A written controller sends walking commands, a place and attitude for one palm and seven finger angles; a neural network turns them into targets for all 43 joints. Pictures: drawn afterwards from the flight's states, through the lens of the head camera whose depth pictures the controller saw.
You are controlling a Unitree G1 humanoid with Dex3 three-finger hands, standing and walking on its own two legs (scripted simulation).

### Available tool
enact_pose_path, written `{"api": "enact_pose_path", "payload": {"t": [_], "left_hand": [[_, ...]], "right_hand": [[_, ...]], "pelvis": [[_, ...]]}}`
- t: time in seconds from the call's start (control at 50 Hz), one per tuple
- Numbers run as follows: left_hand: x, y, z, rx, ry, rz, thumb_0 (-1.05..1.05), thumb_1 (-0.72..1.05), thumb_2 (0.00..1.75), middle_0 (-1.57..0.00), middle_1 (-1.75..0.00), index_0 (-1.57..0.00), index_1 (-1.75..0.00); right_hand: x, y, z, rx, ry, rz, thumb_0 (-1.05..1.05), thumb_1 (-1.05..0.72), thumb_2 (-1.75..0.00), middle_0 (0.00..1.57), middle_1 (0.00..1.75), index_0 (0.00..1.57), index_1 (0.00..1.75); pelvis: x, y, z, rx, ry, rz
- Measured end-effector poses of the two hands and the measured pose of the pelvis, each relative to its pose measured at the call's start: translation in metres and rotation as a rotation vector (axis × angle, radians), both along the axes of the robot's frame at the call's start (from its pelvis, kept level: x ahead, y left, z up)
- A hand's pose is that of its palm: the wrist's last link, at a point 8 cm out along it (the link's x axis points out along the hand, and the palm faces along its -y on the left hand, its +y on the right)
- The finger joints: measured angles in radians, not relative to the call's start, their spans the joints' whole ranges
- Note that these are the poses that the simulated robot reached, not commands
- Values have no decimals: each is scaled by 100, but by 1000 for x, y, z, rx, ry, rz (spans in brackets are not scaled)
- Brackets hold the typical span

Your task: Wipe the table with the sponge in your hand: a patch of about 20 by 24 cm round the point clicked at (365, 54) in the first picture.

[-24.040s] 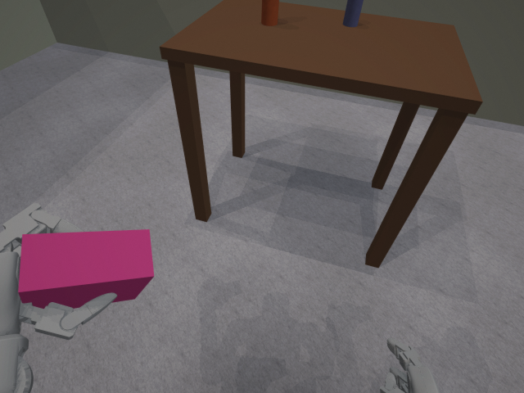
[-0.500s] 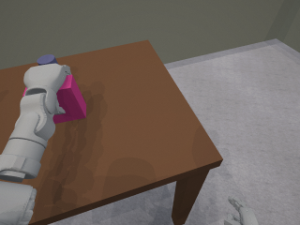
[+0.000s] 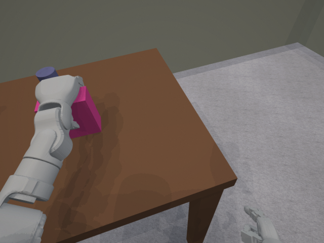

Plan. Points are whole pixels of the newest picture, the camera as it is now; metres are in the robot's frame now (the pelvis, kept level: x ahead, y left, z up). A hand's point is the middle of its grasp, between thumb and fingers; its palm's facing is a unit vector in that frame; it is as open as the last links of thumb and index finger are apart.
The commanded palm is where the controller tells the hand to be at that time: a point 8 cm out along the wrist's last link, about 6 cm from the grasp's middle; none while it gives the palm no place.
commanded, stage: wipe back along the middle lane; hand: left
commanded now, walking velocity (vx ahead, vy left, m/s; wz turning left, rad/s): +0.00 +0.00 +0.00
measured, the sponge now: (75, 119) +0.38 +0.27 +0.11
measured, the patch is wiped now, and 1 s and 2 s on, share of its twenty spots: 0.40 0.50 0.55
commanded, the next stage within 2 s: slide across to the third lane in 1.48 s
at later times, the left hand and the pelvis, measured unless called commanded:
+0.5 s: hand (70, 119) +0.34 +0.25 +0.16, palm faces +0.10 -0.02 -0.99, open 9.8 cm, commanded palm +0.29 +0.24 +0.18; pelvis -0.01 -0.01 +0.00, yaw -1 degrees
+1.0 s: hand (70, 134) +0.30 +0.23 +0.16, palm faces +0.17 -0.05 -0.98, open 9.8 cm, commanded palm +0.24 +0.22 +0.17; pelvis -0.01 -0.01 +0.00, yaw -2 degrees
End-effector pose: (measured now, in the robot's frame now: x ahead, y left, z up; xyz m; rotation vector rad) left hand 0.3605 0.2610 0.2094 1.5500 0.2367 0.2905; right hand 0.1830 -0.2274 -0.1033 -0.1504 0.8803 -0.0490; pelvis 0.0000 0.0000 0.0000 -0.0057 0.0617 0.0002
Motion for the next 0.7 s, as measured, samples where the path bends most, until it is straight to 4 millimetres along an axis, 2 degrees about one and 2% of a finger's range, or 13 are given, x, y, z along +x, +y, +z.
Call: {"api": "enact_pose_path", "payload": {"t": [0.26,0.7], "left_hand": [[-20,-9,-1,-10,-34,10,1,-49,111,-74,-142,-73,-143],[-63,-28,-3,-26,-97,19,2,-47,110,-72,-143,-72,-143]], "right_hand": [[-4,-8,2,19,-14,-24,1,-91,-90,20,30,20,30],[17,0,15,67,-117,9,1,-91,-90,20,30,20,30]], "pelvis": [[-2,-5,-1,3,-11,-16],[-8,-10,-3,6,-34,-27]]}}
